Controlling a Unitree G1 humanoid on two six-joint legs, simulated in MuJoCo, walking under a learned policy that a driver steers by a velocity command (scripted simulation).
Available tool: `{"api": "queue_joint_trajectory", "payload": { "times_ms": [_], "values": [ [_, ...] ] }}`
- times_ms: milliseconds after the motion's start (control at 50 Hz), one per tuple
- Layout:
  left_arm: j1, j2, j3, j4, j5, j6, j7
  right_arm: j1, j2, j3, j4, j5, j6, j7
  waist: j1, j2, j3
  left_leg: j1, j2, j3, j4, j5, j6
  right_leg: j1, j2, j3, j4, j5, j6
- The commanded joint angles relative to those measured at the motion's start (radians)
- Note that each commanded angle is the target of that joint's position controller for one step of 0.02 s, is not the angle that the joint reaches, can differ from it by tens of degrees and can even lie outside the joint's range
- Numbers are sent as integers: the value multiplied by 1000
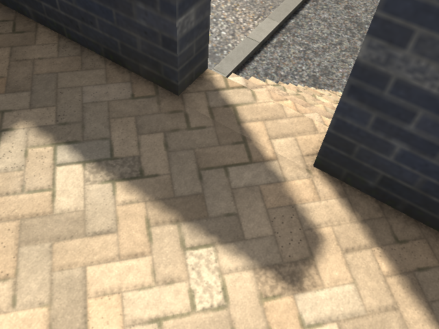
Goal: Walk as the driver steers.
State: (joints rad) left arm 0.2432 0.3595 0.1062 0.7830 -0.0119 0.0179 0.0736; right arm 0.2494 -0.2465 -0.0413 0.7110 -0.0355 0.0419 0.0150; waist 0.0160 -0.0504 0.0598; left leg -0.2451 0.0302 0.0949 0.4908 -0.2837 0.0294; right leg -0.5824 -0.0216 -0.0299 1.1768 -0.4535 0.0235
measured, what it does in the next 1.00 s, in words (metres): steps to the right, turning right: right foot, then left foot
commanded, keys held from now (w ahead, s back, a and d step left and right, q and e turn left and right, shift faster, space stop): w+e+shift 0.66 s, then w+q+shift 0.34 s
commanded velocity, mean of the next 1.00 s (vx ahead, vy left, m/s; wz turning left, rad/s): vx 0.08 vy -0.14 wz -0.53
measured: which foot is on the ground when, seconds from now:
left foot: down 0.00-0.44, up 0.46-0.70, down 0.72-0.98, up 1.00-1.00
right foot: up 0.00-0.40, down 0.42-0.70, up 0.72-0.96, down 0.98-1.00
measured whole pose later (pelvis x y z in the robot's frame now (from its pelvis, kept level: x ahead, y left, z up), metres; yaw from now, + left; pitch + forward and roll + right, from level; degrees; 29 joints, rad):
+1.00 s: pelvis +0.05 -0.12 -0.01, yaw -32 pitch +1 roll +0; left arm 0.22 0.28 0.06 0.56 0.02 0.04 -0.05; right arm 0.44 -0.38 -0.12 0.79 0.02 0.00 -0.07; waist -0.04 -0.01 0.09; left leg -0.29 0.10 -0.24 0.58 -0.39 -0.09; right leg -0.27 -0.01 0.07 0.57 -0.31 0.02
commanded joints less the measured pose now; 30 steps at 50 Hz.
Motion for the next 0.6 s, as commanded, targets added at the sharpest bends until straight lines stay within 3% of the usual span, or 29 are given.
{"api": "queue_joint_trajectory", "payload": {
  "times_ms": [20,80,120,220,280,360,400,420,440,460,480,500,520,540,580,600],
  "values": [
    [10,63,0,-69,2,-3,-5,-114,-100,-23,-77,-3,-34,-42,14,183,-85,86,242,-95,-214,296,194,-16,-27,13,-42,123,14],
    [-64,27,-21,-137,4,0,-34,-90,-132,-32,-55,7,-33,-72,-13,153,-57,122,285,-86,-214,342,201,6,-61,10,-211,138,-1],
    [-78,18,-26,-176,0,7,-63,-77,-169,-47,-44,20,-35,-77,-20,123,-63,172,333,-91,-198,464,209,12,-78,11,-281,111,-20],
    [-130,10,-18,-250,-22,44,-115,-82,-226,-75,-48,33,-27,-52,-51,52,-64,282,383,-47,-141,719,199,-6,-83,-51,-356,41,-33],
    [-161,11,-9,-284,-31,73,-138,-94,-253,-92,-56,42,-23,-32,-59,63,-82,341,382,8,-93,857,172,14,-75,-78,-399,27,-23],
    [-124,31,8,-291,-33,98,-151,-141,-279,-110,-55,67,-26,-35,-12,137,-137,350,345,112,21,1077,123,161,-13,-128,-502,25,-43],
    [-35,58,26,-268,-31,101,-143,-169,-279,-114,-52,90,-24,-38,57,159,-174,305,315,156,153,1112,86,309,32,-137,-627,92,-87],
    [58,88,43,-242,-27,97,-127,-185,-267,-111,-48,98,-25,-37,123,127,-190,198,266,177,292,1038,42,467,52,-98,-746,266,-139],
    [118,180,74,-228,-30,88,-108,-204,-221,-102,-92,76,-33,-43,135,-60,-194,-118,138,169,537,477,-27,686,-62,181,-766,688,-265],
    [1,276,91,-269,10,70,-113,-286,-165,-82,-174,11,-48,-28,61,-196,-219,-459,-60,72,824,-373,-105,794,-299,584,-800,945,-424],
    [3,239,70,-270,13,26,-118,-305,-188,-89,-161,-2,-56,-21,74,3,-270,-473,-36,-150,880,-406,-109,760,-348,573,-823,949,-433],
    [-19,218,61,-254,-1,-1,-105,-301,-171,-81,-161,21,-61,-20,30,64,-207,-473,-12,-183,828,-322,-93,692,-295,451,-825,859,-375],
    [-78,209,62,-248,-22,-12,-92,-256,-166,-81,-146,20,-66,-25,-30,93,-128,-478,5,-184,714,-236,-90,620,-222,378,-824,765,-310],
    [-126,175,51,-261,-34,-11,-73,-239,-191,-86,-136,13,-70,-31,-46,71,-113,-460,12,-185,637,-163,-94,583,-191,353,-831,712,-282],
    [-145,174,46,-277,-15,-5,-49,-214,-181,-81,-117,13,-69,-27,-58,24,-129,-366,-28,-178,554,-87,-120,502,-150,347,-830,728,-280],
    [-215,135,29,-294,-15,11,-82,-51,-192,-83,-40,68,-71,-59,-105,-27,-142,-180,-74,-114,279,-90,-89,395,0,200,-803,619,-297]
  ]
}}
